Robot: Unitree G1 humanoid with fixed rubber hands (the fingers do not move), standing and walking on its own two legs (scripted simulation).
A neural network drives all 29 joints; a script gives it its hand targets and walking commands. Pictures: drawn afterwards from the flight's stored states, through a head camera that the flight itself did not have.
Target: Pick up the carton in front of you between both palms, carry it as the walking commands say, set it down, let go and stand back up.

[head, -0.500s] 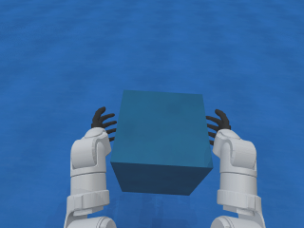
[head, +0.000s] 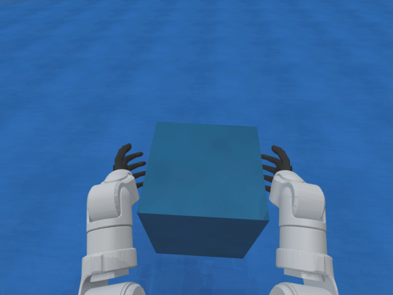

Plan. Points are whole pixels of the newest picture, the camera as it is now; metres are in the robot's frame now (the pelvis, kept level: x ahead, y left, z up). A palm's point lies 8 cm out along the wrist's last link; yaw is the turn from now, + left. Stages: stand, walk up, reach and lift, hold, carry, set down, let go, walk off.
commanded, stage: carry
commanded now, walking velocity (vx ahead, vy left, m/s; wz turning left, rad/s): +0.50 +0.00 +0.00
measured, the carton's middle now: (202, 194) +0.34 +0.00 +0.04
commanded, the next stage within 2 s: none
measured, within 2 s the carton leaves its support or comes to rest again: neither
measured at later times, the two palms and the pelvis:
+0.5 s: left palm (133, 124) +0.53 +0.18 +0.10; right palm (247, 120) +0.54 -0.13 +0.10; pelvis +0.22 +0.03 +0.00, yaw -1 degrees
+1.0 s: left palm (153, 83) +0.76 +0.15 +0.09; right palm (242, 84) +0.76 -0.15 +0.09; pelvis +0.54 +0.01 -0.01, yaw +0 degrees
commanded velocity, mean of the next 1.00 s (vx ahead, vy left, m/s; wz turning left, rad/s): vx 0.50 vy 0.00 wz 0.00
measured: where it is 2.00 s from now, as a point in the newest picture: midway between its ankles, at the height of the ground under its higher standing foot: (196, 166)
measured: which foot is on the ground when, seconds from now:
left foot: down 0.00-0.02, up 0.04-0.46, down 0.48-1.00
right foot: down 0.00-0.48, up 0.50-0.96, down 0.98-1.00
